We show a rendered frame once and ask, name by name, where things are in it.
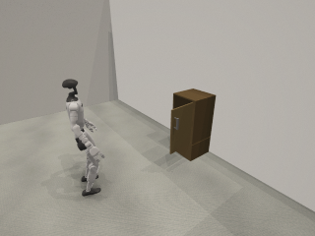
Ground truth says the robot right shin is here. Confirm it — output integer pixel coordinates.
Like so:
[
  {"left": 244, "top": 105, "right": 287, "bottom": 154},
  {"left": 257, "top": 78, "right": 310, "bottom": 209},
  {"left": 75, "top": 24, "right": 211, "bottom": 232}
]
[{"left": 87, "top": 165, "right": 99, "bottom": 192}]

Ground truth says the cupboard door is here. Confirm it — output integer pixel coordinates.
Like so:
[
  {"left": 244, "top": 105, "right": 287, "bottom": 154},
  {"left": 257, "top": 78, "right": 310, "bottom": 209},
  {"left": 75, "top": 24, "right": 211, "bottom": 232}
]
[{"left": 169, "top": 102, "right": 193, "bottom": 154}]

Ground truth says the right robot upper arm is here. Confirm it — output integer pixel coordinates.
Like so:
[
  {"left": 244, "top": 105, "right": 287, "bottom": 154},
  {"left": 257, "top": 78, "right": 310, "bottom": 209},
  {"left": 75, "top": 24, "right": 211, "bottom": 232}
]
[{"left": 69, "top": 102, "right": 80, "bottom": 131}]

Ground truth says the robot left forearm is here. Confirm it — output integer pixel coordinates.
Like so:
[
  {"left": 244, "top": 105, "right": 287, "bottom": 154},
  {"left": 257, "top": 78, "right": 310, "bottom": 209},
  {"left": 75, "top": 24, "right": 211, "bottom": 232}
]
[{"left": 84, "top": 116, "right": 89, "bottom": 125}]

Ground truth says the robot right hand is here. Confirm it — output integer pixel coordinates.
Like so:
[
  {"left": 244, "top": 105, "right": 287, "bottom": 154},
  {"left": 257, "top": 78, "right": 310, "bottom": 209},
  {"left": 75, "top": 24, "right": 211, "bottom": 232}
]
[{"left": 89, "top": 146, "right": 105, "bottom": 162}]

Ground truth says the handle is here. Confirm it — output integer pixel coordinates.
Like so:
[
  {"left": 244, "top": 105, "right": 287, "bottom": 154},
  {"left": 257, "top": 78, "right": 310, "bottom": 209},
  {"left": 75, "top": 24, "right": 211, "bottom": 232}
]
[{"left": 174, "top": 117, "right": 179, "bottom": 130}]

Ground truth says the robot left shin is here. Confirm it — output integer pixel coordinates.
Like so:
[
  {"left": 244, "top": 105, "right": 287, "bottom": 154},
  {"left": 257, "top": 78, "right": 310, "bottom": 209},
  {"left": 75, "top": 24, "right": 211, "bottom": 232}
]
[{"left": 85, "top": 159, "right": 92, "bottom": 178}]

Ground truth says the robot right forearm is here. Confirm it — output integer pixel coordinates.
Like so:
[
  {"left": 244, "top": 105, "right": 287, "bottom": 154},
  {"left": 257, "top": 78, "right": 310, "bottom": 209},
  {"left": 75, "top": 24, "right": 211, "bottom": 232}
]
[{"left": 72, "top": 125, "right": 93, "bottom": 149}]

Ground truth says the robot left hand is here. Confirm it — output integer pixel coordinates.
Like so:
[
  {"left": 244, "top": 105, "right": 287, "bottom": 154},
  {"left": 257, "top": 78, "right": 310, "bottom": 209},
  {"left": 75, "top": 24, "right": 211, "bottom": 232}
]
[{"left": 86, "top": 121, "right": 97, "bottom": 133}]

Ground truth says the robot shin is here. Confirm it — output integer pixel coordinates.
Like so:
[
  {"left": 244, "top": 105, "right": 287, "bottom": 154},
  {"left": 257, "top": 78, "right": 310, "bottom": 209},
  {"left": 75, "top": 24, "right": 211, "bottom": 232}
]
[
  {"left": 85, "top": 159, "right": 92, "bottom": 178},
  {"left": 87, "top": 165, "right": 99, "bottom": 192}
]

